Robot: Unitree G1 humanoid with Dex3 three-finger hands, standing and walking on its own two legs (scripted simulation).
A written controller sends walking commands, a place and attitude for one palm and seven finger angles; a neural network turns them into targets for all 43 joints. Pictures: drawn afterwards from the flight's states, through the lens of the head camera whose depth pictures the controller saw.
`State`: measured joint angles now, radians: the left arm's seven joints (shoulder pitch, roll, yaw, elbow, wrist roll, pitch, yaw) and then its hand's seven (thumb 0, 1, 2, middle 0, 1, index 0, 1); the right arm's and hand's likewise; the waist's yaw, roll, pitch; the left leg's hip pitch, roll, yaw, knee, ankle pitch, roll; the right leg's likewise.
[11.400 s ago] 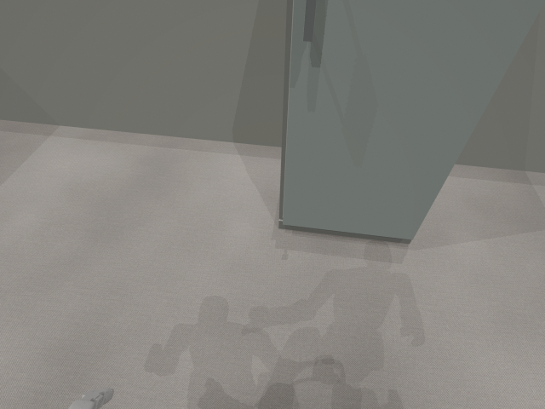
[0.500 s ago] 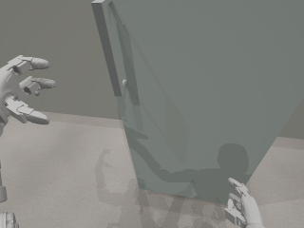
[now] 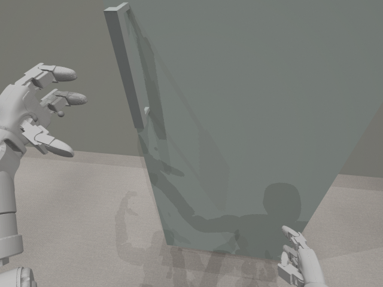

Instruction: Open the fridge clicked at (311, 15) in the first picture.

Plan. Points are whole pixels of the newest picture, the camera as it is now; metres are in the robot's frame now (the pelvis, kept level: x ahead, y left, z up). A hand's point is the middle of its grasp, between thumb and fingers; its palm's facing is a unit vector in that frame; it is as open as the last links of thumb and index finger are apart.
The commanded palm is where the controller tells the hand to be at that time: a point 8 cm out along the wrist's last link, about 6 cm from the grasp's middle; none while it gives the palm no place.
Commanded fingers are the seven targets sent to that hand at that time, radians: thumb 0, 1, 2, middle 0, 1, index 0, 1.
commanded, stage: move the hooked fingers beside the handle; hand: left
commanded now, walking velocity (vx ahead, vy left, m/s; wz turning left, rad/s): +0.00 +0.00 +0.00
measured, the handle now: (133, 72) +0.45 +0.17 +0.26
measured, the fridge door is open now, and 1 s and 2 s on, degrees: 0 0 0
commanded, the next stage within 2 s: none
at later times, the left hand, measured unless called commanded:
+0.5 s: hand (70, 104) +0.35 +0.26 +0.25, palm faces +0.06 -0.99 -0.10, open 14.0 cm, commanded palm +0.31 +0.30 +0.26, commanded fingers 0.00 -0.50 0.30 -0.30 -1.20 -0.30 -1.20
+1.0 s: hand (87, 91) +0.39 +0.25 +0.25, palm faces +0.01 -1.00 -0.04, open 14.0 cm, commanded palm +0.36 +0.29 +0.26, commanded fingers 0.00 -0.50 0.30 -0.30 -1.20 -0.30 -1.20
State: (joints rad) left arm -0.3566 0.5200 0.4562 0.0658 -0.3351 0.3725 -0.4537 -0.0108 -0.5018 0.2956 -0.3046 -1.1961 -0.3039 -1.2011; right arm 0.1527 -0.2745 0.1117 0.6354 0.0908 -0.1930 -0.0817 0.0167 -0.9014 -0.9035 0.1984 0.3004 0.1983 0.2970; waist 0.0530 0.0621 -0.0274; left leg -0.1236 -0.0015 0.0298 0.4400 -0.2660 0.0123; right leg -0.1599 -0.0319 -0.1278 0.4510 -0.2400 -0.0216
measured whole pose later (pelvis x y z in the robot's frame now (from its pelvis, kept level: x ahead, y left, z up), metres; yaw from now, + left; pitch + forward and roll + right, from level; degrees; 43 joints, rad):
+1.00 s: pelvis +0.01 +0.00 +0.00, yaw +0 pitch -1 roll +0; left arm -0.66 0.54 0.39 0.48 -0.24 0.30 -0.39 -0.01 -0.50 0.30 -0.30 -1.20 -0.30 -1.20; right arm 0.21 -0.29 0.08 0.64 0.10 -0.14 -0.10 0.01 -0.90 -0.90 0.20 0.30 0.20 0.30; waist 0.02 0.05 -0.02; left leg -0.16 0.00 0.04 0.43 -0.26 0.01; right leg -0.20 -0.03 -0.12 0.44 -0.23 -0.02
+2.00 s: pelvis +0.01 -0.01 +0.00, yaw -1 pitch +0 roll +0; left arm -0.67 0.51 0.35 0.50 -0.23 0.35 -0.33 -0.01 -0.50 0.30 -0.30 -1.20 -0.30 -1.20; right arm 0.20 -0.29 0.08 0.63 0.11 -0.09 -0.09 0.01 -0.90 -0.90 0.20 0.30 0.20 0.30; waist 0.01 0.07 -0.04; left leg -0.15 0.00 0.04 0.42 -0.26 0.01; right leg -0.20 -0.02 -0.12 0.45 -0.24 -0.03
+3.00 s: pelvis +0.01 +0.00 +0.00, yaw -1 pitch +0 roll +0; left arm -0.67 0.52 0.37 0.50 -0.22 0.34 -0.31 -0.01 -0.50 0.30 -0.30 -1.20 -0.30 -1.20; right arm 0.21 -0.28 0.08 0.62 0.10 -0.10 -0.08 0.01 -0.90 -0.90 0.20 0.30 0.20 0.30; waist 0.00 0.06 -0.04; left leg -0.15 0.00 0.05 0.41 -0.26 0.01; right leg -0.20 -0.02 -0.10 0.43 -0.23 -0.02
